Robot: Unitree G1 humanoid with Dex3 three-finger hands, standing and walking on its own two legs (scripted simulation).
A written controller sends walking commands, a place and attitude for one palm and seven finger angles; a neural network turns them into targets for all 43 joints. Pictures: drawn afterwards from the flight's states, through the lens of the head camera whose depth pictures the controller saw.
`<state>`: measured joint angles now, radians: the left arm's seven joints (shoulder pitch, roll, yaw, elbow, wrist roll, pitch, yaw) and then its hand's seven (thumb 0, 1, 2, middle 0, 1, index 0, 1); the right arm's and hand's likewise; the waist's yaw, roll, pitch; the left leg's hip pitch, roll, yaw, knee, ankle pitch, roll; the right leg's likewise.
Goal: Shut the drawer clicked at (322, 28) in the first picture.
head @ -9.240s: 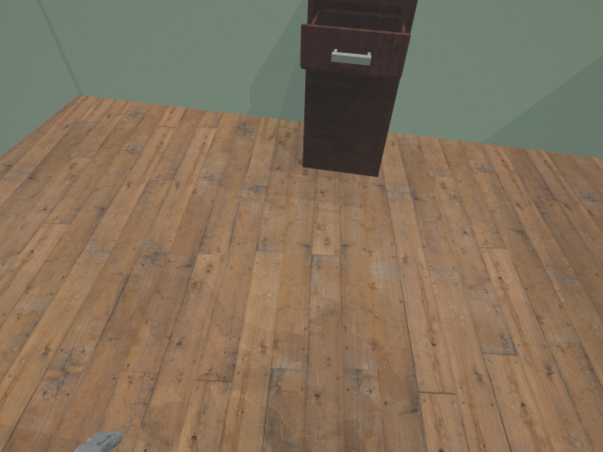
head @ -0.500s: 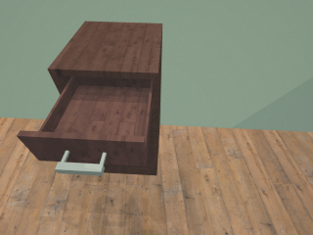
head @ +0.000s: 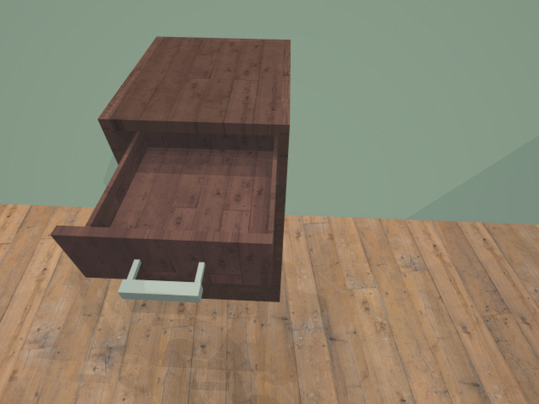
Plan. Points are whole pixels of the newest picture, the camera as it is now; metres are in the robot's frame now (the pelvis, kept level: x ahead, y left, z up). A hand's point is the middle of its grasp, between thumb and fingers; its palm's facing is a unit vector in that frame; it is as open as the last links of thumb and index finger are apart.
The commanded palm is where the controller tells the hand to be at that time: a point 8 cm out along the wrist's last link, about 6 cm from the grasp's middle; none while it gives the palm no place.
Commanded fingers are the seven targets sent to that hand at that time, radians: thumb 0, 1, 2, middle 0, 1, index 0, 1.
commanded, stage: look again from close up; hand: left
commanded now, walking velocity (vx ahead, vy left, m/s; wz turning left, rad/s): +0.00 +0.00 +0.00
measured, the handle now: (165, 278) +0.32 +0.20 -0.03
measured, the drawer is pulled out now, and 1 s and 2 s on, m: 0.28 0.26 0.26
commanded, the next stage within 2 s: raise the hand and make a fist in 0.10 s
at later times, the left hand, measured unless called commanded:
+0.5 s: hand (163, 380) +0.16 +0.17 -0.03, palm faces +0.18 -0.98 +0.01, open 6.9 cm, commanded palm +0.10 +0.21 -0.04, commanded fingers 0.00 0.90 0.90 -0.52 -0.65 -0.52 -0.65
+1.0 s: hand (162, 381) +0.16 +0.16 +0.00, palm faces +0.05 -1.00 -0.06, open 4.0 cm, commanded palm +0.10 +0.21 +0.01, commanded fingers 0.00 0.90 0.90 -1.02 -1.19 -1.02 -1.19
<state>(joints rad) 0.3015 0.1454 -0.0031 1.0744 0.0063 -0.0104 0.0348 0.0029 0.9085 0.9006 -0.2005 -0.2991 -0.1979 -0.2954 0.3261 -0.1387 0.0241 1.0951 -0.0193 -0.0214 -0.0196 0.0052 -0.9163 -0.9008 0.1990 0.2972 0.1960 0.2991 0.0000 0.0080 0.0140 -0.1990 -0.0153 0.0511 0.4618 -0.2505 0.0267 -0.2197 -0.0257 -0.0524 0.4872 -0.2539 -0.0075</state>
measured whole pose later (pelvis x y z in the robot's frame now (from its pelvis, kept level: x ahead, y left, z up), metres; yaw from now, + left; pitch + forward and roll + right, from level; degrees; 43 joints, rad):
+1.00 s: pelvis -0.01 -0.03 -0.07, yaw +1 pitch +11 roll +0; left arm 0.64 0.21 0.14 -0.23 -0.27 -0.28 -0.23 0.02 0.89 0.90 -0.83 -0.98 -0.83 -0.98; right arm 0.27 -0.17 0.00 0.55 0.04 -0.17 -0.07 0.01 -0.90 -0.90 0.21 0.30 0.20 0.30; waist 0.00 0.03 -0.13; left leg -0.72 0.03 0.00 1.02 -0.49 -0.01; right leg -0.71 0.00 -0.10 1.01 -0.48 -0.05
